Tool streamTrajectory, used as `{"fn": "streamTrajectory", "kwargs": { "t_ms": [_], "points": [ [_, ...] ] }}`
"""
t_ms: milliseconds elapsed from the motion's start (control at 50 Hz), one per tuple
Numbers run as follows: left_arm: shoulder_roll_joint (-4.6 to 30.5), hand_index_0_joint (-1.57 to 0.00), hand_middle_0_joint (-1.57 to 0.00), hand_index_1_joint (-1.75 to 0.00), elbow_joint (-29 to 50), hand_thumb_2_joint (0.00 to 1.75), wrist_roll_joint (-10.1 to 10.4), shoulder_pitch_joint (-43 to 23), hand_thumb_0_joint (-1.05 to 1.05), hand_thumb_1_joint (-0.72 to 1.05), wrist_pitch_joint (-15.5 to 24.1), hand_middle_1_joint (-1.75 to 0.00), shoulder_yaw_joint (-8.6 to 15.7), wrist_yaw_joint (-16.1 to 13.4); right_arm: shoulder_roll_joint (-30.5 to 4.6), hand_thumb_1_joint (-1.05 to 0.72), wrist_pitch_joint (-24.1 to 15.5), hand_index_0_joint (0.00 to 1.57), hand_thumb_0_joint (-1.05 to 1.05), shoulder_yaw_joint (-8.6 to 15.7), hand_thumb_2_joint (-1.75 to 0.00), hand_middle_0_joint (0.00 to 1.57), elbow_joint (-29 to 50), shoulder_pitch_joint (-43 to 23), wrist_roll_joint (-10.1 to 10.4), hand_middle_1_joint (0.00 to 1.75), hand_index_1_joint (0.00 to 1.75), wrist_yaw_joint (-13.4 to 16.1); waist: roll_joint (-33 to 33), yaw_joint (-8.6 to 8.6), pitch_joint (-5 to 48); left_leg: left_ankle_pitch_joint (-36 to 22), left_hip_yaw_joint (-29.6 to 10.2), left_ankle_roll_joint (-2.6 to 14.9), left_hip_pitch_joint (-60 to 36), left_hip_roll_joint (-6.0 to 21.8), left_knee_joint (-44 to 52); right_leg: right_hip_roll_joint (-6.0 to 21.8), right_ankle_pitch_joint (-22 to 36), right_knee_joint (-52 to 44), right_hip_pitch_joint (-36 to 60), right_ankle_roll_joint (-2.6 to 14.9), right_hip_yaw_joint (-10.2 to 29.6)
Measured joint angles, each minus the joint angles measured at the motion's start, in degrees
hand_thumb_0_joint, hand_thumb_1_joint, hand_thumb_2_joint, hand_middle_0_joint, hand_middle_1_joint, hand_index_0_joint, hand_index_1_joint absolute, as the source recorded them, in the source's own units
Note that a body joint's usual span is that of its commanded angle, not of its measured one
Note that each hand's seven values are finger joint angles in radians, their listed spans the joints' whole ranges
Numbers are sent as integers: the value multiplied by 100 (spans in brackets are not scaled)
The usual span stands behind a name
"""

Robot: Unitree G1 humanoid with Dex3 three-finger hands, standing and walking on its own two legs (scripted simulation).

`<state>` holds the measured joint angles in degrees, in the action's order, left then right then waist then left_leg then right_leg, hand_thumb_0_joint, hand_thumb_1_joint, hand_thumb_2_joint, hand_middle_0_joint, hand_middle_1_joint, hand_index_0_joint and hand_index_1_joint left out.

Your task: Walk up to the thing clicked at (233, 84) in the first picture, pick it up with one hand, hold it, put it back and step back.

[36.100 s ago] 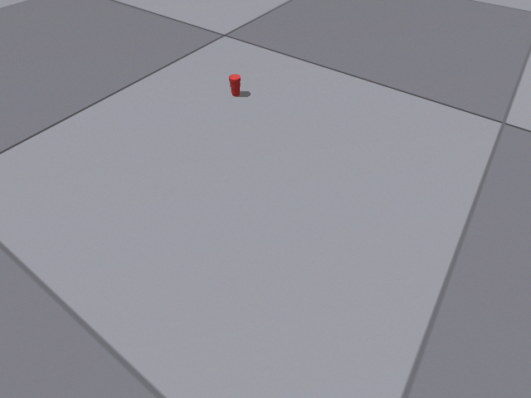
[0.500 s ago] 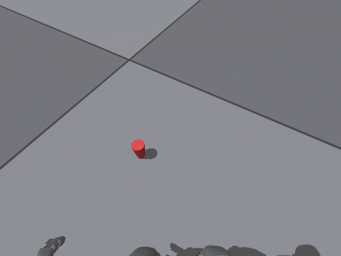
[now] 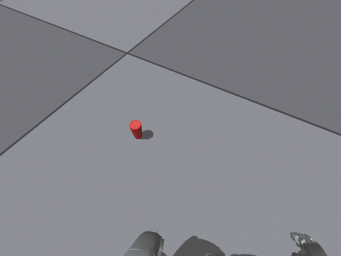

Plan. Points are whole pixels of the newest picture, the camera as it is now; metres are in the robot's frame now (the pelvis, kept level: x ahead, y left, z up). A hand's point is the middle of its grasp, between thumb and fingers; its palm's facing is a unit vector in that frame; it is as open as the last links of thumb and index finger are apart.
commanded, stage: step back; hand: left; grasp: from the side
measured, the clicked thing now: (136, 130) +0.93 +0.29 -0.69
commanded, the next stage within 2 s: stand in 1.16 s
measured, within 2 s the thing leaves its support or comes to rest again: neither
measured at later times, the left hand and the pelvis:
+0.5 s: hand out of the picture -0.06 +0.28 -0.14, palm faces +0.07 -0.92 -0.38, open 7.4 cm; pelvis -0.09 +0.00 +0.01, yaw +4 degrees
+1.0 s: hand out of the picture +0.04 +0.29 -0.14, palm faces +0.04 -0.93 -0.38, open 7.4 cm; pelvis -0.05 +0.02 +0.01, yaw +4 degrees
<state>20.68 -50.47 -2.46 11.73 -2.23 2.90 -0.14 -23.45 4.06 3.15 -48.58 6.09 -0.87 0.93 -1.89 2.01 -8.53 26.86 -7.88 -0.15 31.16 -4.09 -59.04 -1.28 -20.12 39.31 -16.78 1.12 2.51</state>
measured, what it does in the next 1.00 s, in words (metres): steps on the spot: left foot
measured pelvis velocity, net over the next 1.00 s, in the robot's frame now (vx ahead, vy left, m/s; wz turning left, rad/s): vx -0.05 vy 0.02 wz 0.08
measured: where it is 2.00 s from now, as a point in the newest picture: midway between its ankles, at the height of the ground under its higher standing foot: outside the picture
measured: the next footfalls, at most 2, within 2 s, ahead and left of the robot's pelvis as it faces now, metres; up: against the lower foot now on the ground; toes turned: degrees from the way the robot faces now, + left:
left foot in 0.22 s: -0.04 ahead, +0.14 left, +0.00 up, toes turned +5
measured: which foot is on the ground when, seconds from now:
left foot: up 0.00-0.20, down 0.22-1.00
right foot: down 0.00-1.00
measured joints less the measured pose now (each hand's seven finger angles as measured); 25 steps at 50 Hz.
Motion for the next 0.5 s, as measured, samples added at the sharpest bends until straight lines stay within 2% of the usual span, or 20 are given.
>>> {"fn": "streamTrajectory", "kwargs": {
  "t_ms": [40,100,180,200,240,280,300,360,420,460,500],
  "points": [
    [-27,-21,-20,-30,-6,90,-27,13,0,90,-21,-30,5,-30,-31,-91,-27,20,0,-3,-90,20,-12,140,24,30,30,-4,34,-4,49,-3,-50,-37,0,-217,-599,116,174,-113,-95,-9,-19],
    [-5,-21,-20,-30,66,90,-60,-51,0,90,23,-30,33,-66,-67,-91,-64,20,0,-6,-90,20,-86,369,1,30,30,-17,33,-33,80,67,56,-104,-377,-166,-517,225,346,-163,-255,-18,-141],
    [104,-21,-20,-30,191,90,-67,-188,0,90,108,-30,77,-56,-32,-91,-87,20,0,15,-90,20,-334,630,-79,30,30,-78,80,-67,137,300,424,-48,-1273,191,1099,388,416,-9,-478,-57,-385],
    [144,-21,-20,-30,199,90,-50,-215,0,90,105,-30,71,-41,-17,-91,-119,20,0,28,-90,20,-406,677,-84,30,30,-99,103,-82,163,175,522,0,-1555,256,1694,433,409,76,-550,-83,-432],
    [260,-21,-20,-30,152,90,-25,-245,0,90,77,-30,75,-34,119,-91,-180,20,0,64,-90,20,-587,654,-139,30,30,-119,390,-36,81,-537,710,54,-1809,94,2201,595,189,350,-651,-83,-244],
    [247,-20,-20,-30,-56,90,11,-138,0,90,33,-30,66,-31,179,-91,-214,20,0,31,-90,20,-664,712,-181,30,30,-178,374,-107,237,-597,721,156,-1772,133,2204,413,-532,657,-740,-64,-86],
    [255,-20,-20,-30,-163,90,28,-86,0,90,17,-30,59,-7,215,-91,-241,20,0,13,-90,20,-694,729,-191,30,30,-193,346,-161,307,-633,697,187,-1777,181,2259,300,-618,863,-767,-57,-22],
    [309,-20,-20,-30,-370,90,93,63,0,90,54,-30,69,79,325,-91,-344,20,1,-64,-90,20,-748,729,-201,30,30,-186,358,-205,435,-808,704,129,-1824,291,2457,188,-459,883,-615,-39,-17],
    [297,-20,-20,-30,-511,90,86,217,0,90,126,-30,92,130,353,-90,-362,21,1,-67,-90,20,-734,676,-213,30,30,-223,321,-184,543,-785,761,63,-1773,402,2392,170,-352,-40,-60,-40,-163],
    [196,-20,-20,-30,-623,90,45,220,0,91,181,-30,100,106,310,-90,-335,21,1,-53,-90,20,-714,594,-186,30,30,-216,124,-172,494,-679,712,16,-1720,579,2181,6,384,-552,200,-42,-249],
    [104,-20,-20,-30,-661,90,-3,238,0,91,254,-30,69,97,294,-90,-310,20,0,-39,-90,20,-723,573,-152,30,30,-198,9,-147,540,-239,532,35,-1592,565,1897,-72,484,-613,208,-5,-317]
  ]
}}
